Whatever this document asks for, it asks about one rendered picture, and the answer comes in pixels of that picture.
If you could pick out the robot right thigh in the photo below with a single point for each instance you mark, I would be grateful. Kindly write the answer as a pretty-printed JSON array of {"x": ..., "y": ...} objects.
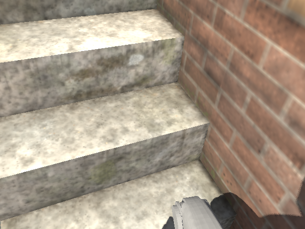
[{"x": 194, "y": 213}]

